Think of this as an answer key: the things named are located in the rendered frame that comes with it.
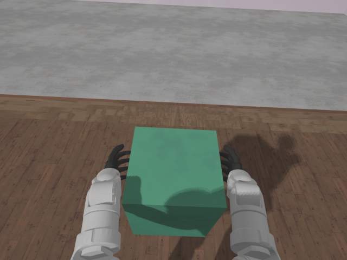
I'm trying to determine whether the robot right hand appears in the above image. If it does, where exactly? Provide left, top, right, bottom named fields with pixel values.
left=219, top=145, right=243, bottom=183

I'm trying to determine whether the robot right forearm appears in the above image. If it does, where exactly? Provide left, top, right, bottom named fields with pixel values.
left=227, top=169, right=281, bottom=260

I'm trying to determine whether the robot left forearm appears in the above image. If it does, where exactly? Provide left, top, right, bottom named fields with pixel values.
left=70, top=168, right=121, bottom=260

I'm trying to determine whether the robot left hand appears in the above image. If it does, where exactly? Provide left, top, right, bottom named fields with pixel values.
left=105, top=144, right=131, bottom=180

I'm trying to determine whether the carton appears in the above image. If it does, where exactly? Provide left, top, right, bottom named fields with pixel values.
left=122, top=127, right=227, bottom=237

